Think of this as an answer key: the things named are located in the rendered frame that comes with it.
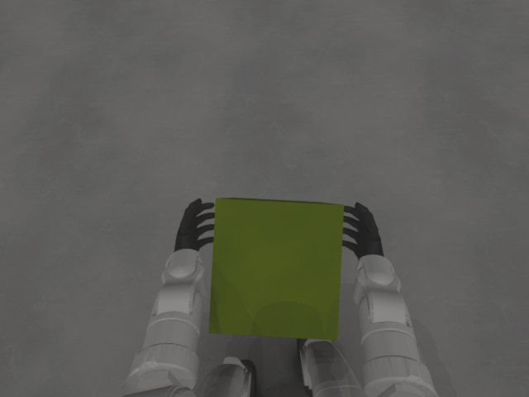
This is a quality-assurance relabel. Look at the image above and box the carton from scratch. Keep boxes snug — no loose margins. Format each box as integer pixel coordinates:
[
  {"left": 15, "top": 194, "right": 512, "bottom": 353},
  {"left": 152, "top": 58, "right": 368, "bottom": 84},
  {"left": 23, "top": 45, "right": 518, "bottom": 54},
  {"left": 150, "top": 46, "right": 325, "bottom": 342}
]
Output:
[{"left": 209, "top": 198, "right": 344, "bottom": 340}]

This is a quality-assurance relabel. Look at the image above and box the robot left thigh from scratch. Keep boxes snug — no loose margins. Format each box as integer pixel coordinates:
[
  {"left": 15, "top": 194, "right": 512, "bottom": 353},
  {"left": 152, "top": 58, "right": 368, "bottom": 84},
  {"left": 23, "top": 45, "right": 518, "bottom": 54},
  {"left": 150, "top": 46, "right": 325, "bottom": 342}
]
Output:
[{"left": 194, "top": 364, "right": 251, "bottom": 397}]

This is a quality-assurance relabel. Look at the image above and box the robot left foot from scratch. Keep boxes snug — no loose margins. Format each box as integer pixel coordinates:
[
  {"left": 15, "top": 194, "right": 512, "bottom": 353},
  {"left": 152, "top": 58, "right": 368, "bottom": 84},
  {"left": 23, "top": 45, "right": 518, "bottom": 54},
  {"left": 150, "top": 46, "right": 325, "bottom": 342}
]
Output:
[{"left": 241, "top": 360, "right": 257, "bottom": 397}]

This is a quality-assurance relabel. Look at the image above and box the left robot hand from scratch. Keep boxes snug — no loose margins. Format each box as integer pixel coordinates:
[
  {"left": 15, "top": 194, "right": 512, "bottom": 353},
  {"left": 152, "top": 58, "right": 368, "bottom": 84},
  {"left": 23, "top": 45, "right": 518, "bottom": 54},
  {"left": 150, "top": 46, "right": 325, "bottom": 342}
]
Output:
[{"left": 174, "top": 198, "right": 215, "bottom": 251}]

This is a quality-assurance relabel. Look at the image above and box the left robot forearm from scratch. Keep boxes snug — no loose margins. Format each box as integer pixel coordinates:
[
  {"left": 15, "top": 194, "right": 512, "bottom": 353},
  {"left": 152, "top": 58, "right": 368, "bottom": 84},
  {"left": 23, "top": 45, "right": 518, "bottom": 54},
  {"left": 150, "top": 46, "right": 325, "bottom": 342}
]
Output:
[{"left": 117, "top": 249, "right": 207, "bottom": 397}]

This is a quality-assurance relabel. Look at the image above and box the right robot hand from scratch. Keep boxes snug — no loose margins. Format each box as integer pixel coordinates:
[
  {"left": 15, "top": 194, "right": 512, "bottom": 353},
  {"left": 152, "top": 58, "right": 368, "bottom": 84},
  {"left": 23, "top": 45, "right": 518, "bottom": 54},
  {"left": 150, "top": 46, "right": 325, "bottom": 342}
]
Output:
[{"left": 342, "top": 203, "right": 384, "bottom": 260}]

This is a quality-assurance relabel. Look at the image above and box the right robot forearm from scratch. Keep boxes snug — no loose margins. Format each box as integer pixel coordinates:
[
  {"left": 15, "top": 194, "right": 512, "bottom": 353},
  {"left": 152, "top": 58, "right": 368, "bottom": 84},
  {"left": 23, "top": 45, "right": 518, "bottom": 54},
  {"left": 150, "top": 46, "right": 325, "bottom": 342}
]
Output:
[{"left": 352, "top": 255, "right": 439, "bottom": 397}]

